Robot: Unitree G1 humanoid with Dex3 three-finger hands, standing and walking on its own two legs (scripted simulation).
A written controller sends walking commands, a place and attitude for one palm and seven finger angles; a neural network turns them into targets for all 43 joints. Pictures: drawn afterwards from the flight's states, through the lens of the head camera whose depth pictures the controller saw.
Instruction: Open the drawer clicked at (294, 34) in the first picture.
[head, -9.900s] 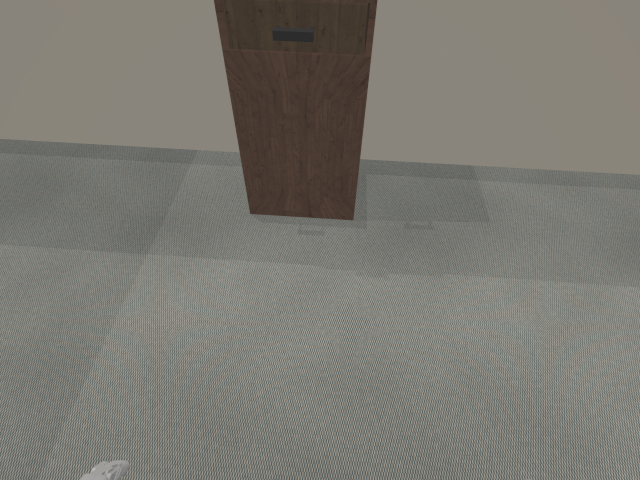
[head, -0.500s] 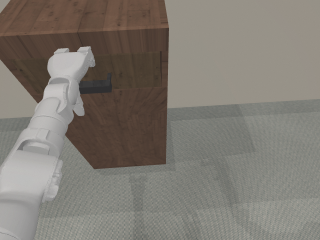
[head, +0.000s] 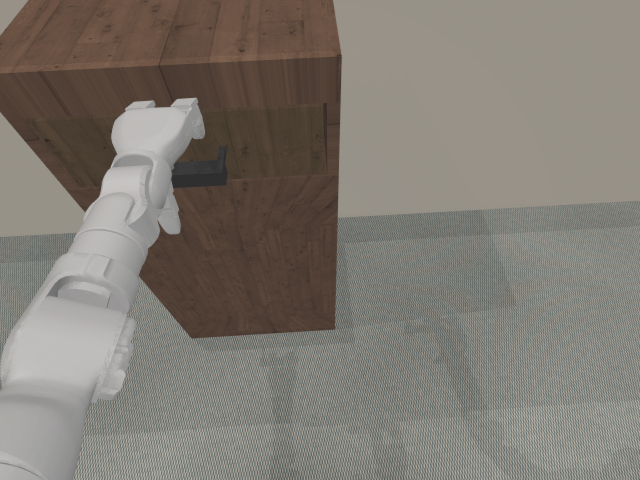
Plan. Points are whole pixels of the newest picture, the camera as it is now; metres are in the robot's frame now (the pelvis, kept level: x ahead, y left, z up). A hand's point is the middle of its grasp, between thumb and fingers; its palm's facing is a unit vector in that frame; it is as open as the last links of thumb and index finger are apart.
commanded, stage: lower the fingers behind the handle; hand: left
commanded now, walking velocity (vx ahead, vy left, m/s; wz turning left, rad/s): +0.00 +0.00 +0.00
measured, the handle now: (187, 164) +0.56 +0.18 +0.04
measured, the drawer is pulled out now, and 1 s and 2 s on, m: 0.00 0.00 0.00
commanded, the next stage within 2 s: close the thumb around the handle in 1.46 s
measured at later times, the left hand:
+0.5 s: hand (177, 187) +0.50 +0.18 +0.07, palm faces -0.06 -0.03 -1.00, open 13.8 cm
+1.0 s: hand (180, 200) +0.50 +0.19 +0.03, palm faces -0.06 -0.04 -1.00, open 13.9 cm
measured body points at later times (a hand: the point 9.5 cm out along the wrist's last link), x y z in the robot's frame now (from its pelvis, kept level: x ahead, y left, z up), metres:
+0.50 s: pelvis -0.01 +0.00 -0.01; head +0.08 -0.01 +0.44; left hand +0.49 +0.18 +0.12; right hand +0.00 -0.28 -0.14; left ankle -0.02 +0.11 -0.73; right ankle -0.04 -0.11 -0.73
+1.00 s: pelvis +0.00 +0.01 -0.01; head +0.09 +0.00 +0.43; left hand +0.50 +0.19 +0.09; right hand -0.02 -0.27 -0.14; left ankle -0.02 +0.11 -0.73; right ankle -0.04 -0.11 -0.73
